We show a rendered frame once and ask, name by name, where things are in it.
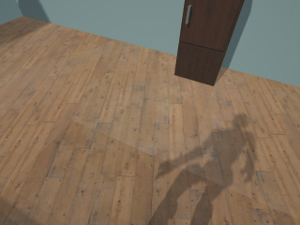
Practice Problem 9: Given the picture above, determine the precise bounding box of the handle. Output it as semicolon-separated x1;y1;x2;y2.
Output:
186;5;192;24

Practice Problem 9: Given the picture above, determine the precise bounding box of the cupboard door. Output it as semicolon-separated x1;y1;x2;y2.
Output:
181;0;241;51

